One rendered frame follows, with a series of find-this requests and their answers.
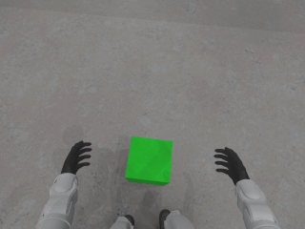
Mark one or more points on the robot left foot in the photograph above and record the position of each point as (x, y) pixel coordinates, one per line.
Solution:
(130, 218)

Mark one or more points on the left robot hand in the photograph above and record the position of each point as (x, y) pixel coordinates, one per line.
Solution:
(71, 164)

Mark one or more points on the robot right foot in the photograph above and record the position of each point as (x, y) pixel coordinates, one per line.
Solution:
(162, 216)

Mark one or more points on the right robot hand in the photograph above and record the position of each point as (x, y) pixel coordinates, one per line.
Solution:
(236, 171)

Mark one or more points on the robot left forearm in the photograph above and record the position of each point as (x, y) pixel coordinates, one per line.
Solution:
(58, 212)

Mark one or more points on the robot foot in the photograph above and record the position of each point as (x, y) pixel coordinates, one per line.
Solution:
(130, 218)
(162, 216)

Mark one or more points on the robot right forearm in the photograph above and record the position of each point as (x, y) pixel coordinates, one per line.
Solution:
(252, 203)

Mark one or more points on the carton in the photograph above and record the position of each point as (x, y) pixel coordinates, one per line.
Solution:
(149, 161)

